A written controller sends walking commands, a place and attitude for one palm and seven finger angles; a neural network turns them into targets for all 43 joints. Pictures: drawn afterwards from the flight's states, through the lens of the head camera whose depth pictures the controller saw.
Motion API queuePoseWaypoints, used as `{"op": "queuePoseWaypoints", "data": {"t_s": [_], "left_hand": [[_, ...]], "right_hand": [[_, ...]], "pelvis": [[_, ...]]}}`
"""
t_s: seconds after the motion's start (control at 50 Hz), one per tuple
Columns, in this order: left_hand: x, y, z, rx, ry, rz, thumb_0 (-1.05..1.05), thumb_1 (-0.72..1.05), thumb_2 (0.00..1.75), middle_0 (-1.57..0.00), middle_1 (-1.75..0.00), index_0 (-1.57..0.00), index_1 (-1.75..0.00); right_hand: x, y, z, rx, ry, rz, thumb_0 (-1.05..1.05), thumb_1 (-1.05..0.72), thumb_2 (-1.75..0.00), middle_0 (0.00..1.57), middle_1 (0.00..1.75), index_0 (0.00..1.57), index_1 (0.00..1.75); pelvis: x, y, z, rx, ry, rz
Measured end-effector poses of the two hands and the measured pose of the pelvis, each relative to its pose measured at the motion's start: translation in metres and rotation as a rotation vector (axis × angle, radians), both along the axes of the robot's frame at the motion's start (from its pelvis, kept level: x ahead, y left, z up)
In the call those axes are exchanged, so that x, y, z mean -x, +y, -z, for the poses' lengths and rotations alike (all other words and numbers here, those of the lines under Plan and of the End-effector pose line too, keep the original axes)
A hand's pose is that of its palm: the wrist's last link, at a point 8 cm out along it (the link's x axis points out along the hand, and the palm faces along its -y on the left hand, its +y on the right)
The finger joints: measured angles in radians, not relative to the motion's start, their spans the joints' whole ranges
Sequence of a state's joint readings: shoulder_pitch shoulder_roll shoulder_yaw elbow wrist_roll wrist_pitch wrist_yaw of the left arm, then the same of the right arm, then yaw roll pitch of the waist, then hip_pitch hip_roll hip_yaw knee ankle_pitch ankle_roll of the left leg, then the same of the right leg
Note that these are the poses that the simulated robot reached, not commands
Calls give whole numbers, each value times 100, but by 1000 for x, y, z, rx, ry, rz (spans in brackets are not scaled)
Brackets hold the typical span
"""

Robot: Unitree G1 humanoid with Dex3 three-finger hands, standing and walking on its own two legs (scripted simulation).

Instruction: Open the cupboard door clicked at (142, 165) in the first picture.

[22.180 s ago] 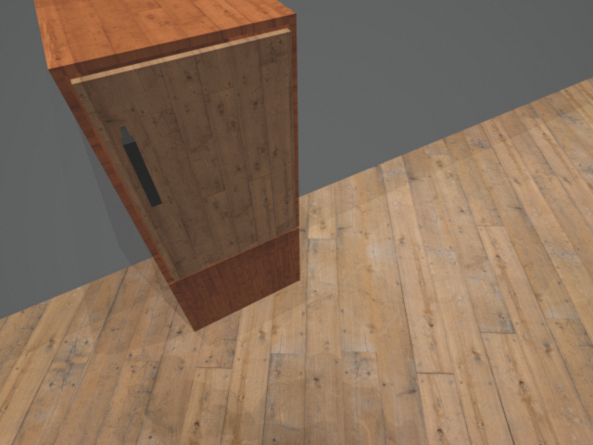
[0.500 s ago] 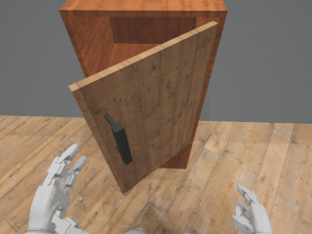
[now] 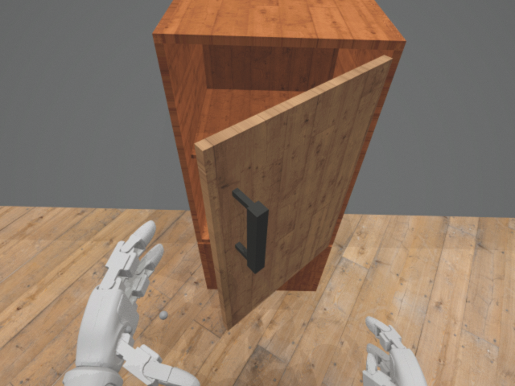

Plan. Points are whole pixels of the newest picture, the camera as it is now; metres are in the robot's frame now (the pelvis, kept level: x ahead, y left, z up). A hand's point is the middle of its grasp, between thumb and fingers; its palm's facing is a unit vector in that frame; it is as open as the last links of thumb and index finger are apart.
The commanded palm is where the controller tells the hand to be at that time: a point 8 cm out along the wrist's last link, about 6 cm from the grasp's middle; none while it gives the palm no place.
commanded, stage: draw the hand back to the body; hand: left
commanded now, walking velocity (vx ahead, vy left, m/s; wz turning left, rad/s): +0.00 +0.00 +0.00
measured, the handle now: (248, 232) +0.33 +0.05 +0.08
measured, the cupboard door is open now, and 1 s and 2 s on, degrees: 42 42 42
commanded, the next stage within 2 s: step back with the hand held close in 1.24 s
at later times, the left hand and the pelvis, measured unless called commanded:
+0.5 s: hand (108, 285) +0.20 +0.19 +0.16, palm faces +0.30 -0.89 -0.34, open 13.5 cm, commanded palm +0.15 +0.23 +0.19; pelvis +0.02 -0.03 +0.05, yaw +1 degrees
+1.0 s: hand (92, 242) +0.21 +0.19 +0.22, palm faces +0.48 -0.79 -0.38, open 7.9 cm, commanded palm +0.16 +0.22 +0.23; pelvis +0.03 -0.08 +0.06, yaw +1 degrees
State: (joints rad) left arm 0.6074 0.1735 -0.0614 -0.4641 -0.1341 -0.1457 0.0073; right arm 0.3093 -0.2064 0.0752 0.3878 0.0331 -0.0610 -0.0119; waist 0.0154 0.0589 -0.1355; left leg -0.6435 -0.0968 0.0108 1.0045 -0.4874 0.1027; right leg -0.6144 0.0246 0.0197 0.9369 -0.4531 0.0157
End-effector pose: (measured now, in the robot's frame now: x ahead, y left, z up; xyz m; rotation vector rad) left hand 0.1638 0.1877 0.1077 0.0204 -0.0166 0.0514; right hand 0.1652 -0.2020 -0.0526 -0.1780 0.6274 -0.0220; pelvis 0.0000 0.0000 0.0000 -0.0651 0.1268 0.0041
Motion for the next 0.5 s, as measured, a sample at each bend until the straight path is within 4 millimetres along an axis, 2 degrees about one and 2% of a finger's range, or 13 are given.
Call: {"op": "queuePoseWaypoints", "data": {"t_s": [0.18,0.22,0.32,0.5], "left_hand": [[-3,16,-20,-35,-4,-10,-1,-47,31,-15,-30,-15,-30],[-3,20,-28,-114,2,-37,-1,-44,32,-15,-30,-15,-30],[0,32,-47,-243,36,-140,-1,-31,38,-16,-30,-16,-30],[5,40,-70,-321,50,-273,-1,-3,50,-17,-30,-17,-30]], "right_hand": [[-4,-19,-12,39,-18,32,2,-90,-89,21,30,21,30],[-8,-23,-16,48,-23,39,2,-90,-89,21,30,20,30],[-18,-30,-30,46,-32,48,2,-90,-89,20,30,20,30],[-36,-42,-42,48,-27,5,1,-90,-89,20,30,20,30]], "pelvis": [[-7,-3,-9,-3,-23,-2],[-9,-6,-13,-6,-34,-1],[-16,-14,-28,-10,-67,-6],[-23,-34,-46,-28,-117,-22]]}}
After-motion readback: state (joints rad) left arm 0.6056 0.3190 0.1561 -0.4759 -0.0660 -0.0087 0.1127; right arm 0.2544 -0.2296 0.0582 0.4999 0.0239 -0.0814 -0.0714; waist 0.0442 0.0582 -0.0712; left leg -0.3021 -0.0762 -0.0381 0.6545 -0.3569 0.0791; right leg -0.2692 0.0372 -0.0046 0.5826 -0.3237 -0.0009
